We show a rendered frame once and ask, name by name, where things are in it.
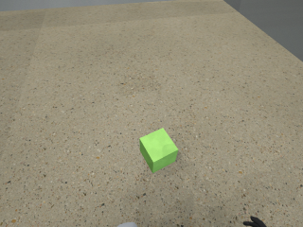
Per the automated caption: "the right robot hand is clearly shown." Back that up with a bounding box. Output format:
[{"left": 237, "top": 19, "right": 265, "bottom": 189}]
[{"left": 242, "top": 216, "right": 267, "bottom": 227}]

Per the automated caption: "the carton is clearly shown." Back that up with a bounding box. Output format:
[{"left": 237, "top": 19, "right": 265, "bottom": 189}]
[{"left": 139, "top": 128, "right": 178, "bottom": 173}]

